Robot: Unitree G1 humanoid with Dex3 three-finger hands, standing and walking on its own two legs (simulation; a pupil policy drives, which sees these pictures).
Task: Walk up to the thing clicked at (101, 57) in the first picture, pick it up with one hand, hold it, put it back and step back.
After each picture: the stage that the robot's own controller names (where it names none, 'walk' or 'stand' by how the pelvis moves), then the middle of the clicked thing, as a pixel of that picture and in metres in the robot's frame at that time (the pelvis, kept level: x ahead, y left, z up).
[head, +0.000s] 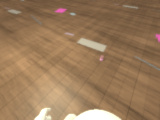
stand; (101, 58) +1.25 -0.23 -0.72
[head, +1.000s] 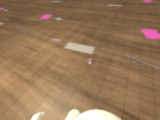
walk; (90, 61) +1.13 +0.10 -0.69
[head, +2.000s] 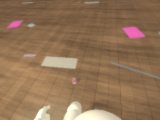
walk; (74, 80) +0.62 +0.29 -0.71
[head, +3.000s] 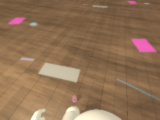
walk; (74, 98) +0.36 +0.19 -0.71
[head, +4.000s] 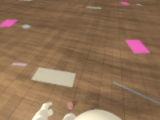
stand; (70, 105) +0.29 +0.20 -0.72
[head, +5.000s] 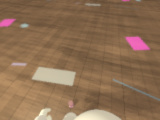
stand; (71, 104) +0.29 +0.21 -0.72
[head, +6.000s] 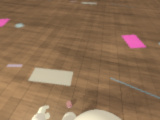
stand; (69, 104) +0.27 +0.23 -0.72
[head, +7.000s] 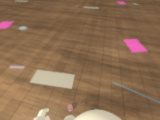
stand; (70, 107) +0.26 +0.20 -0.73
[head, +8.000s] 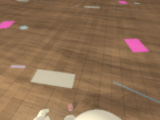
stand; (70, 107) +0.27 +0.20 -0.73
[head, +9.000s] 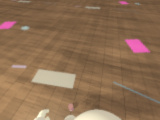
go down; (71, 107) +0.27 +0.20 -0.73
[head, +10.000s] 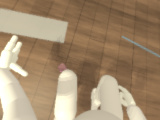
go down; (62, 68) +0.36 +0.22 -0.33
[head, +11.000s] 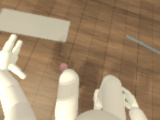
approach; (64, 68) +0.35 +0.22 -0.30
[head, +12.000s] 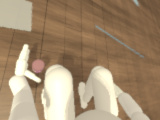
close in; (38, 66) +0.34 +0.25 -0.22
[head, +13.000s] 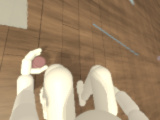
close; (37, 64) +0.34 +0.24 -0.21
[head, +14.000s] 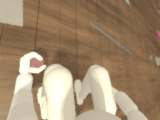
lift; (35, 63) +0.34 +0.24 -0.23
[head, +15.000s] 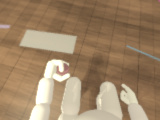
lift; (62, 72) +0.31 +0.20 -0.02
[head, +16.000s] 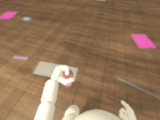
hold; (67, 79) +0.30 +0.16 +0.01
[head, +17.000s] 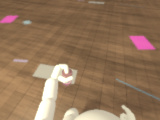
hold; (67, 77) +0.31 +0.17 +0.01
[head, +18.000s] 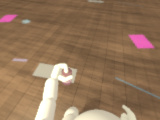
crouch; (66, 76) +0.31 +0.17 +0.01
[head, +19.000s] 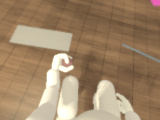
crouch; (66, 65) +0.38 +0.17 -0.09
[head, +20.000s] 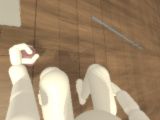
lower; (29, 56) +0.39 +0.27 -0.22
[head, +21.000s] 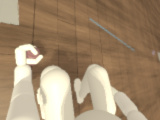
lower; (32, 56) +0.39 +0.25 -0.23
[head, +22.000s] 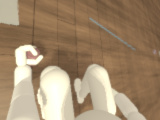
lower; (32, 57) +0.39 +0.25 -0.22
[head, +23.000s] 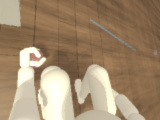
lower; (35, 59) +0.38 +0.24 -0.22
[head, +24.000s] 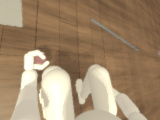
loosen; (39, 62) +0.36 +0.22 -0.22
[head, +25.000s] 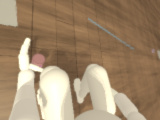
withdraw; (37, 62) +0.36 +0.22 -0.22
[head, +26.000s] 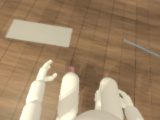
walk; (71, 71) +0.37 +0.17 -0.36
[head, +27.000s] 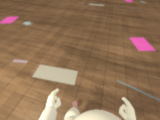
stand; (75, 104) +0.29 +0.13 -0.66
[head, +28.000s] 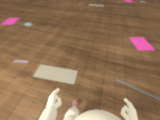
stand; (74, 103) +0.31 +0.15 -0.66
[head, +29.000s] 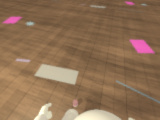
stand; (75, 103) +0.31 +0.14 -0.69
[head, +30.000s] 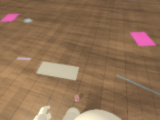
walk; (76, 98) +0.33 +0.14 -0.71
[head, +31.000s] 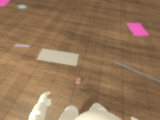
walk; (78, 80) +0.51 +0.11 -0.70
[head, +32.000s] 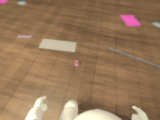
walk; (76, 63) +0.80 +0.21 -0.70
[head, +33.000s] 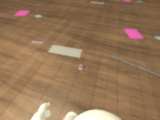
stand; (80, 67) +0.92 +0.15 -0.71
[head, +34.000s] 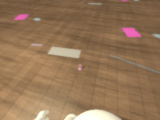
stand; (80, 67) +0.94 +0.18 -0.72
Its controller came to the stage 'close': yes
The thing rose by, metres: 0.71
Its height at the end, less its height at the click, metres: +0.00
